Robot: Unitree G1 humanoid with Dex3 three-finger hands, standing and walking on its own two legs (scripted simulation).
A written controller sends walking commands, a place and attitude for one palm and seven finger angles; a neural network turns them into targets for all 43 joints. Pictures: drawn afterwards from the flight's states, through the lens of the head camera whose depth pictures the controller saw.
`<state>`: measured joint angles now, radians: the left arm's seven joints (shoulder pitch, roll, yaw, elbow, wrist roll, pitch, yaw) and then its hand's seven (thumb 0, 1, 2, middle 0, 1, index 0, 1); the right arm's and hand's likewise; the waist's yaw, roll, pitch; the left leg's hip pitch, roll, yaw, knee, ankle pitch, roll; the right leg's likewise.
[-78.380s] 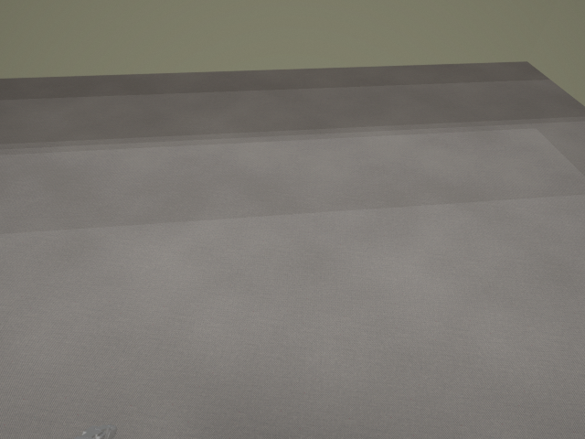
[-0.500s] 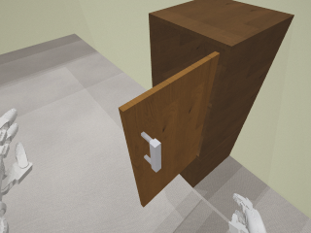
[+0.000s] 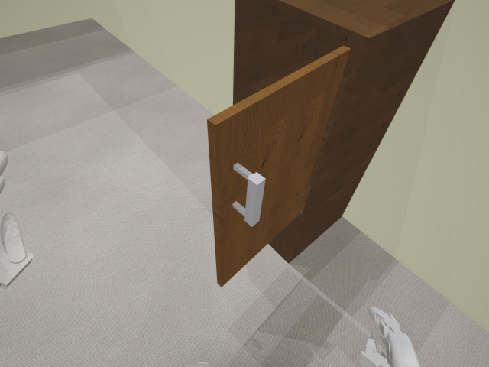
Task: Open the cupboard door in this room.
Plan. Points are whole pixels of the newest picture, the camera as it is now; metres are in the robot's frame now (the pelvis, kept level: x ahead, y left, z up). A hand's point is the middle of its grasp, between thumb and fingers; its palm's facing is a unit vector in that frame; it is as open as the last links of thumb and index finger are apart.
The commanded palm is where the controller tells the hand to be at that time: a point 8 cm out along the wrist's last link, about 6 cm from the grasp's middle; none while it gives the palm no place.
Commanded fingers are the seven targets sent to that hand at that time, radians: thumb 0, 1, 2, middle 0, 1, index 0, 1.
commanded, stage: step back with the hand held close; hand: left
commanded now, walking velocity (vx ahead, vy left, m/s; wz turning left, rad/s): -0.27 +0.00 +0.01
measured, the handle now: (246, 195) +0.40 +0.03 +0.04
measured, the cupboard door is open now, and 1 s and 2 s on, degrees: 94 94 94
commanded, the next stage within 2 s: stop stepping back and stand still in 0.50 s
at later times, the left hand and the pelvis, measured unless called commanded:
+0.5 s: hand out of the picture +0.12 +0.28 +0.19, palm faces +0.46 -0.81 -0.36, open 7.4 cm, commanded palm +0.06 +0.31 +0.19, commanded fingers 0.00 0.90 0.90 -0.20 -0.30 -0.20 -0.30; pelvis -0.09 +0.02 +0.01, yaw -1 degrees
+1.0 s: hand out of the picture +0.02 +0.25 +0.18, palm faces +0.35 -0.83 -0.44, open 7.4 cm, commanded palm -0.05 +0.29 +0.19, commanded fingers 0.00 0.90 0.90 -0.20 -0.30 -0.20 -0.30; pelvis -0.20 +0.00 +0.01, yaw -2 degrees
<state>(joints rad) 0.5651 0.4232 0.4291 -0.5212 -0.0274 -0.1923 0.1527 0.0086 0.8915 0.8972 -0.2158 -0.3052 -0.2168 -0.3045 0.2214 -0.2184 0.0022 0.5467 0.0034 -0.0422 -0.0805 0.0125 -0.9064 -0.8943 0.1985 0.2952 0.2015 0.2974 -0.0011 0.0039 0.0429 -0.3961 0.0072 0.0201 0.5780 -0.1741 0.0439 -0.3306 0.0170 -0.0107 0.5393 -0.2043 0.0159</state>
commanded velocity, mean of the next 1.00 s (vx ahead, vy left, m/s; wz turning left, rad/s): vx -0.13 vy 0.01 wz -0.02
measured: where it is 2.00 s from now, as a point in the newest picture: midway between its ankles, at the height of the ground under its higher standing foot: outside the picture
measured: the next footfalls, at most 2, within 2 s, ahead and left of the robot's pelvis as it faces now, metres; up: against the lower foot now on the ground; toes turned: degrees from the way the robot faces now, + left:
right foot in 0.64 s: -0.19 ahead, -0.09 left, +0.00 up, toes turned -6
left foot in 0.78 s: -0.02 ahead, +0.09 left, +0.00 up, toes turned -4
